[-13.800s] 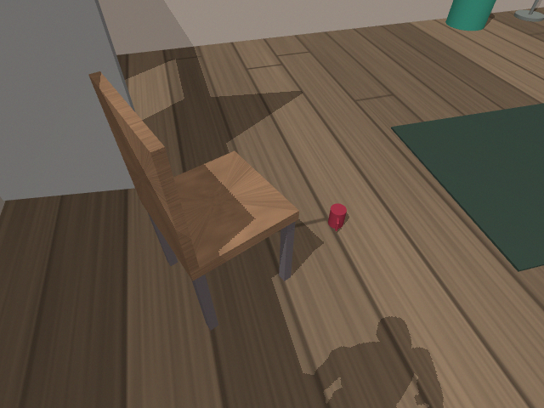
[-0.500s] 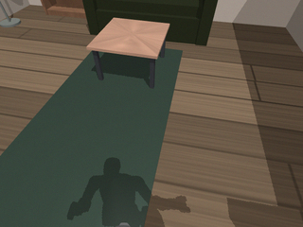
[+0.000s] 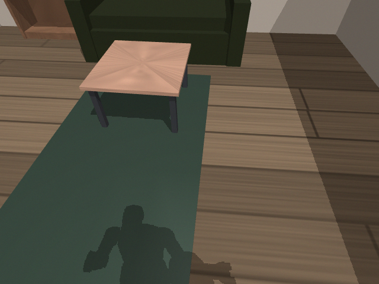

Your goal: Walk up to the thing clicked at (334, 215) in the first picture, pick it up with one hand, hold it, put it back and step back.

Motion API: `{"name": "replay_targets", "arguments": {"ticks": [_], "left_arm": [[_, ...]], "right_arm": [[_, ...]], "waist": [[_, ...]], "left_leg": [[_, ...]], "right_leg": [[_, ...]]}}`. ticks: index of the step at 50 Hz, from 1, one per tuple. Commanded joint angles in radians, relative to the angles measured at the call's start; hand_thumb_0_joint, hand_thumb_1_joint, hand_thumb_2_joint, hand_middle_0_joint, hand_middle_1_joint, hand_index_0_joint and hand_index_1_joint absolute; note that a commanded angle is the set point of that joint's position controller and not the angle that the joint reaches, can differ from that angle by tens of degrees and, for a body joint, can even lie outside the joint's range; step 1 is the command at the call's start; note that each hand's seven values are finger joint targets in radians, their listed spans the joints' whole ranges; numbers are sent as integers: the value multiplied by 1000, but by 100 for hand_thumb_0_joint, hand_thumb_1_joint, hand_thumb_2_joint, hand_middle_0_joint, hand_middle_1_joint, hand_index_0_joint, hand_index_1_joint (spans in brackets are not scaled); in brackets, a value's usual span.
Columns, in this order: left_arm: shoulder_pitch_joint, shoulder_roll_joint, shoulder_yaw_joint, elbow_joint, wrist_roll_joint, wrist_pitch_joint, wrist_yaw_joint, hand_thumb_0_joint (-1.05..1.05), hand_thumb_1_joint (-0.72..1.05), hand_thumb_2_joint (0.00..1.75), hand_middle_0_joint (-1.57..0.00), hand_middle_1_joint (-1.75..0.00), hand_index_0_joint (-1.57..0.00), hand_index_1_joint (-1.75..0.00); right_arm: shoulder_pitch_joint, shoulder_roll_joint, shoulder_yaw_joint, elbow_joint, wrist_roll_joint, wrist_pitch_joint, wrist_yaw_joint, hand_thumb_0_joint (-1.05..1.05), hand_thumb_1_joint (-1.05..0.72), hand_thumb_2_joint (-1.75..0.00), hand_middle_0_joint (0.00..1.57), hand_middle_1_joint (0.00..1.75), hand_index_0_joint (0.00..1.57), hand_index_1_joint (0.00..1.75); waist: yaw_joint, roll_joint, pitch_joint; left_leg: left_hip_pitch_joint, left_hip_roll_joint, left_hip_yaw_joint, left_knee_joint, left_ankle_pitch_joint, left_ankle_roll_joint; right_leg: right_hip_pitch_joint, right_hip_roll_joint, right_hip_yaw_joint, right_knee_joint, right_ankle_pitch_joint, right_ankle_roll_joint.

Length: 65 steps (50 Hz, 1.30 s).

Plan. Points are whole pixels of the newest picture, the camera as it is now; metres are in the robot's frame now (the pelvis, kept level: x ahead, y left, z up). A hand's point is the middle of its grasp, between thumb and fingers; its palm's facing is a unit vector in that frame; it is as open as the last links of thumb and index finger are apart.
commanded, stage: walk up
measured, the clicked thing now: out of the picture -0.85 +0.63 -0.73
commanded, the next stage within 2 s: none
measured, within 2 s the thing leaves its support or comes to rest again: neither
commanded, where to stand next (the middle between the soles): +0.48 +0.03 m, yaw +2 degrees
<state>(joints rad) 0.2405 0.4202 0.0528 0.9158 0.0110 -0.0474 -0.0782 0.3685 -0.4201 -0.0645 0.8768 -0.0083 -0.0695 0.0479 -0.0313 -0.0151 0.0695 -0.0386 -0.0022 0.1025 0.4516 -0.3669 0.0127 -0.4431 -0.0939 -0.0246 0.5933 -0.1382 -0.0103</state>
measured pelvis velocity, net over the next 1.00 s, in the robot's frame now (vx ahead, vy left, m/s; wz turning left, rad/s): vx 0.39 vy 0.00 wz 0.40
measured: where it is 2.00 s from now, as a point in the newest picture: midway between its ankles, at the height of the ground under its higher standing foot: (209, 250)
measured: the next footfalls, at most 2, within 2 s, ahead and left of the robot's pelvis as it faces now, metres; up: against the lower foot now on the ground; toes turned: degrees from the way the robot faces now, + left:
right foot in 0.06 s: +0.17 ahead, -0.13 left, -0.01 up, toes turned -3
left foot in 0.50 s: +0.32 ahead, +0.15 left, +0.00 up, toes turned +13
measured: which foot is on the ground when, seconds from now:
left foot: down 0.00-0.06, up 0.08-0.48, down 0.50-1.00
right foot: up 0.00-0.04, down 0.06-0.54, up 0.56-1.00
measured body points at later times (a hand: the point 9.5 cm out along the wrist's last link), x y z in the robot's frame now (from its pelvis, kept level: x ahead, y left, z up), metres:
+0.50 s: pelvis +0.19 +0.01 -0.01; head +0.19 +0.03 +0.44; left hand +0.22 +0.33 -0.13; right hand +0.28 -0.31 -0.12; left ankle +0.28 +0.14 -0.73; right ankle +0.13 -0.13 -0.74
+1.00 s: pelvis +0.39 +0.00 +0.00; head +0.40 +0.02 +0.45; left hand +0.39 +0.35 -0.10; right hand +0.53 -0.30 -0.10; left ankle +0.28 +0.14 -0.73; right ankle +0.54 -0.09 -0.72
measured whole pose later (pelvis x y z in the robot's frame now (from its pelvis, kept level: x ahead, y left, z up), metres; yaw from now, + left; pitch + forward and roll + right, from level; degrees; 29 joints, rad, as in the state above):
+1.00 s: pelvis +0.39 +0.00 +0.00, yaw +23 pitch -2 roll +2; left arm 0.14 0.46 0.06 0.82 0.02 0.04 -0.09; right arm 0.38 -0.40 -0.05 0.89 -0.02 -0.02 0.00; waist -0.01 -0.07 0.05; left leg -0.11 -0.04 -0.17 0.46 -0.33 -0.04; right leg -0.43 -0.06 0.07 0.61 -0.19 0.02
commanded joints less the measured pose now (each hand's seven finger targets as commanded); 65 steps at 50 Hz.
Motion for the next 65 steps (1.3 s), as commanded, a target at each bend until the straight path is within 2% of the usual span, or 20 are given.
{"name": "replay_targets", "arguments": {"ticks": [1, 2, 3, 5, 10, 17, 21, 25, 26, 27, 28, 29, 33, 42, 47, 50, 52, 53, 57, 65], "left_arm": [[92, 199, 76, -37, 3, -47, 29, 0, 90, 90, -20, -30, -20, -30], [176, 250, 96, -24, 10, -57, 41, 0, 90, 90, -20, -30, -20, -30], [202, 325, 111, -43, 8, -62, 51, 0, 90, 90, -20, -30, -20, -30], [130, 312, 93, -76, -16, -57, 56, 0, 90, 90, -20, -30, -20, -30], [44, 234, 67, -95, -20, -63, 59, 0, 90, 90, -20, -30, -20, -30], [35, 247, 78, -143, 1, -65, 51, 0, 90, 90, -20, -30, -20, -30], [-59, 221, 78, -188, 8, -29, 32, 0, 90, 90, -20, -30, -20, -30], [-82, 215, 66, -182, 17, -4, 23, 0, 90, 90, -20, -30, -20, -30], [-35, 170, 48, -182, 16, 4, 23, 0, 90, 90, -20, -30, -20, -30], [-11, 97, 36, -209, 0, 15, 20, 0, 90, 90, -20, -30, -20, -30], [-53, 146, 36, -216, 10, 15, 30, 0, 90, 90, -20, -30, -20, -30], [-88, 193, 36, -210, 22, 12, 36, 0, 90, 90, -20, -30, -20, -30], [-69, 195, 42, -168, 0, 31, 19, 0, 90, 90, -20, -30, -20, -30], [-185, 164, 44, -210, 24, 74, -29, 0, 90, 90, -20, -30, -20, -30], [-191, 146, 47, -195, 7, 61, -12, 0, 90, 90, -20, -30, -20, -30], [-23, 186, 70, -139, 8, 43, 22, 0, 90, 90, -20, -30, -20, -30], [36, 313, 95, -160, 26, 36, 44, 0, 90, 90, -20, -30, -20, -30], [-66, 269, 82, -194, 27, 43, 42, 0, 90, 90, -20, -30, -20, -30], [-67, 191, 53, -170, 4, 46, 52, 0, 90, 90, -20, -30, -20, -30], [-137, 218, 52, -216, -6, 51, 70, 0, 90, 90, -20, -30, -20, -30]], "right_arm": [[-40, -207, -55, -109, 8, -22, -16, 0, -90, -90, 20, 30, 20, 30], [6, -153, -34, -114, 12, -24, -15, 0, -90, -90, 20, 30, 20, 30], [51, -105, -14, -122, 11, -20, -12, 0, -90, -90, 20, 30, 20, 30], [23, -221, -41, -91, 1, 1, -26, 0, -90, -90, 20, 30, 20, 30], [27, -189, -40, -39, 12, 5, -11, 0, -90, -90, 20, 30, 20, 30], [-98, -173, -52, -68, -14, 15, 18, 0, -90, -90, 20, 30, 20, 30], [-166, -168, -46, -83, 1, 43, 55, 0, -90, -90, 20, 30, 20, 30], [34, -180, -64, -3, -10, 35, 28, 0, -90, -90, 20, 30, 20, 30], [150, -217, -81, 28, -13, 34, 4, 0, -90, -90, 20, 30, 20, 30], [170, -321, -96, 2, -18, 26, -7, 0, -90, -90, 20, 30, 20, 30], [156, -341, -102, -17, -5, 24, -15, 0, -90, -90, 20, 30, 20, 30], [108, -320, -98, -33, 4, 22, -26, 0, -90, -90, 20, 30, 20, 30], [-15, -225, -52, -56, 11, 16, -43, 0, -90, -90, 20, 30, 20, 30], [-32, -274, -74, -60, -5, -4, -59, 0, -90, -90, 20, 30, 20, 30], [-75, -244, -61, -82, -10, 9, -61, 0, -90, -90, 20, 30, 20, 30], [-98, -184, -38, -104, -3, 26, -73, 0, -90, -90, 20, 30, 20, 30], [22, -67, 1, -115, 3, 40, -87, 0, -90, -90, 20, 30, 20, 30], [65, -136, -16, -85, -9, 49, -97, 0, -90, -90, 20, 30, 20, 30], [-60, -163, -16, -86, 7, 48, -74, 0, -90, -90, 20, 30, 20, 30], [-175, -122, -20, -150, -9, 99, -20, 0, -90, -90, 20, 30, 20, 30]], "waist": [[83, -4, -108], [119, -154, -172], [109, -302, -188], [99, -101, -73], [39, -144, -20], [62, -128, 40], [76, -116, -5], [-24, 20, -117], [-71, 180, -191], [-60, 419, -175], [-65, 372, -166], [-43, 270, -113], [29, 82, -75], [29, 158, 48], [45, 160, 47], [137, 43, -102], [117, -349, -220], [68, -233, -171], [70, -258, -154], [52, -148, -88]], "left_leg": [[-183, 178, -93, 175, 428, 119], [-289, 100, -38, 403, 301, 86], [-504, -26, -29, 593, -126, 41], [-579, 14, -147, 698, -105, 37], [-470, 63, -178, 587, 23, 17], [-465, 107, -111, 306, 162, -25], [-387, 129, -53, 170, 253, -1], [-71, 15, 37, 94, 158, 42], [93, -1, -28, 9, 31, 86], [212, 263, -541, -159, -67, 210], [232, 395, -881, -255, -13, 312], [176, 433, -903, -252, 54, 346], [-42, 239, -487, -243, 91, 184], [-211, 207, -464, -307, -59, 189], [-271, 158, -399, -142, 269, 147], [-334, 64, -337, 157, 354, 68], [-559, -118, -169, 539, -265, 16], [-541, -49, -176, 597, -201, 10], [-493, 8, -149, 600, -120, 1], [-417, 41, -89, 362, 49, -8]], "right_leg": [[376, 69, -38, -112, -14, -43], [504, -44, 117, -179, -120, -74], [616, -278, 511, -271, -226, -145], [510, -339, 610, -349, -266, -228], [313, -169, 196, -314, 129, -183], [219, -163, 114, -389, -216, -210], [244, -198, 29, -374, -187, -159], [170, -134, -79, -32, -204, -119], [103, -54, -130, 262, -138, -88], [-181, 103, -147, 523, -366, 0], [-293, 123, -1, 567, -456, -7], [-307, 65, 74, 588, -448, -15], [-125, 14, 110, 449, -245, -7], [-89, 22, 91, 231, -53, 55], [76, 40, 85, 30, -69, 26], [394, 41, 79, -158, 28, -19], [560, -341, 541, -316, -106, -80], [472, -320, 483, -302, -100, -97], [435, -177, 230, -154, 533, -156], [351, -247, 32, -123, 496, -154]]}}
